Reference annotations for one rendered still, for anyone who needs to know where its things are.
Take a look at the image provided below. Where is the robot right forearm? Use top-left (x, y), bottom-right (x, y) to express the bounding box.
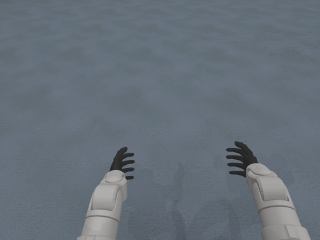
top-left (246, 163), bottom-right (311, 240)

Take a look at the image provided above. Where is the right robot hand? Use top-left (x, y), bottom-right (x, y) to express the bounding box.
top-left (226, 141), bottom-right (258, 178)

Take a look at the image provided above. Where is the left robot hand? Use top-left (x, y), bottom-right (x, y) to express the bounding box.
top-left (109, 147), bottom-right (135, 180)

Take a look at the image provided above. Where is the robot left forearm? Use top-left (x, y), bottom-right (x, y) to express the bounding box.
top-left (76, 170), bottom-right (128, 240)

